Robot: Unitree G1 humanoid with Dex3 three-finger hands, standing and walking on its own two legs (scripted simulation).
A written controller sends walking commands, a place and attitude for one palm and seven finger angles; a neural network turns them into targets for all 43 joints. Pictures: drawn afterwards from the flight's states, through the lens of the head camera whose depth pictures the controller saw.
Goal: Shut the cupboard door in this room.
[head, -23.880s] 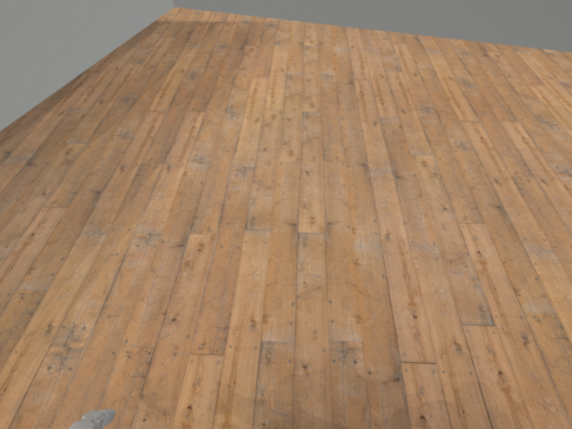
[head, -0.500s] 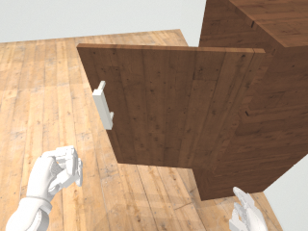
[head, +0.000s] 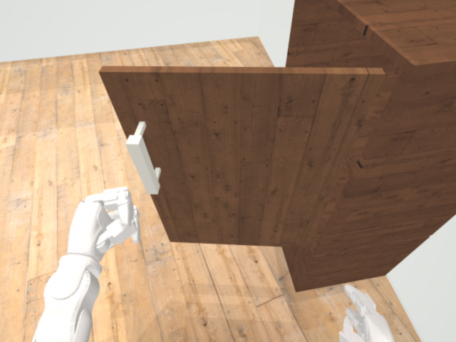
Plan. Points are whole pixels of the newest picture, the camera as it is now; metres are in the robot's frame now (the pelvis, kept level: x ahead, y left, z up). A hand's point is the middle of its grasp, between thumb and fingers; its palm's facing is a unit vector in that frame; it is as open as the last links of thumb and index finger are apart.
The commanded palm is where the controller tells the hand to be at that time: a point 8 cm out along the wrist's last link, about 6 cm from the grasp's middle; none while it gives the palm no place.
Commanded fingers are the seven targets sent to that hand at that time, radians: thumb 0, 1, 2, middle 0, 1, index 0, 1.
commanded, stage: bring the fist close to the handle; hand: left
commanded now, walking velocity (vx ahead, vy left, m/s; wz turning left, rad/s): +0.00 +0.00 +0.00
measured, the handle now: (147, 159) +0.43 +0.18 +0.08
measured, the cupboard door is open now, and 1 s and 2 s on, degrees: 77 77 62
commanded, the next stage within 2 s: push the door shut along its arc in 0.88 s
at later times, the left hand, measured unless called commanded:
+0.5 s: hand (150, 200) +0.33 +0.15 +0.09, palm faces -0.01 -1.00 -0.03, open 3.1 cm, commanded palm +0.30 +0.20 +0.09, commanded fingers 0.00 0.90 0.90 -1.30 -1.50 -1.30 -1.50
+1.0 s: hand (146, 203) +0.32 +0.16 +0.09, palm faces +0.01 -1.00 -0.03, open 3.1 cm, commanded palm +0.30 +0.20 +0.09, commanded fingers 0.00 0.90 0.90 -1.30 -1.50 -1.30 -1.50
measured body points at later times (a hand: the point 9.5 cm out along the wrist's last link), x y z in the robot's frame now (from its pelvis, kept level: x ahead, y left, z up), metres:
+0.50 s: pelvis +0.00 +0.00 +0.00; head +0.03 -0.01 +0.45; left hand +0.32 +0.21 +0.09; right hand +0.16 -0.24 -0.09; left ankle -0.01 +0.12 -0.71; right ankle +0.00 -0.11 -0.71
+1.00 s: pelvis +0.00 +0.00 +0.00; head +0.02 -0.02 +0.45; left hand +0.31 +0.21 +0.09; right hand +0.14 -0.25 -0.09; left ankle -0.01 +0.12 -0.71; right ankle +0.00 -0.11 -0.71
